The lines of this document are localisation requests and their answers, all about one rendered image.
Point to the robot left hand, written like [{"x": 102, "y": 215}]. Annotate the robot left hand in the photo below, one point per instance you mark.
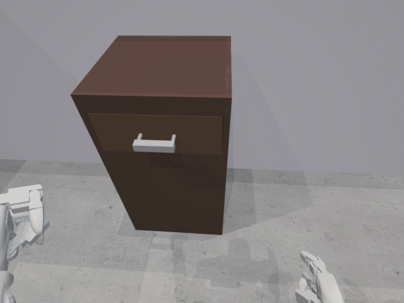
[{"x": 23, "y": 206}]

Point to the cabinet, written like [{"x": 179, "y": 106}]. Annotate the cabinet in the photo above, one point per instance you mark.
[{"x": 164, "y": 75}]

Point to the robot right hand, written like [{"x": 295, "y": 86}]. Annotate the robot right hand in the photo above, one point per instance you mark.
[{"x": 324, "y": 286}]

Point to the drawer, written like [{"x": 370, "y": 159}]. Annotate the drawer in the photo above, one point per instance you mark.
[{"x": 194, "y": 134}]

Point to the robot left forearm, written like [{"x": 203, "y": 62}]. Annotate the robot left forearm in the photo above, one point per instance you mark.
[{"x": 6, "y": 280}]

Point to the handle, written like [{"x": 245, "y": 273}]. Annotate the handle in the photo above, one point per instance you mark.
[{"x": 140, "y": 145}]

